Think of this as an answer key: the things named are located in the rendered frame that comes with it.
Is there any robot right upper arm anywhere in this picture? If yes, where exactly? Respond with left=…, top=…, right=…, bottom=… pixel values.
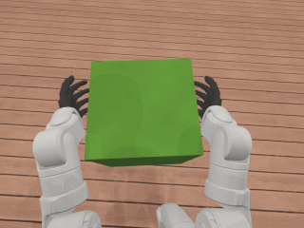
left=195, top=207, right=251, bottom=228

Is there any robot left hand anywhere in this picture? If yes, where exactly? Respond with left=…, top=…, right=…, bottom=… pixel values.
left=58, top=75, right=89, bottom=118

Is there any robot left upper arm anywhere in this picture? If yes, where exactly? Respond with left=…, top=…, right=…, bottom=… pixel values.
left=47, top=210, right=102, bottom=228

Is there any robot right forearm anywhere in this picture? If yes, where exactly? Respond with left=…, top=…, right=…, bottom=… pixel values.
left=200, top=105, right=253, bottom=228

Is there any right robot thigh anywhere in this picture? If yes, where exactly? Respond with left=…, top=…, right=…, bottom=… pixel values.
left=156, top=202, right=196, bottom=228

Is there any robot left forearm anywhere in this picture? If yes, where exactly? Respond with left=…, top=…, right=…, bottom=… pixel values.
left=32, top=106, right=89, bottom=228

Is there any robot right hand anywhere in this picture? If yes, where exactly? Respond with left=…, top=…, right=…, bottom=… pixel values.
left=194, top=75, right=222, bottom=119

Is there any carton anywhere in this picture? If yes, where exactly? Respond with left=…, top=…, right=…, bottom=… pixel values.
left=84, top=59, right=204, bottom=167

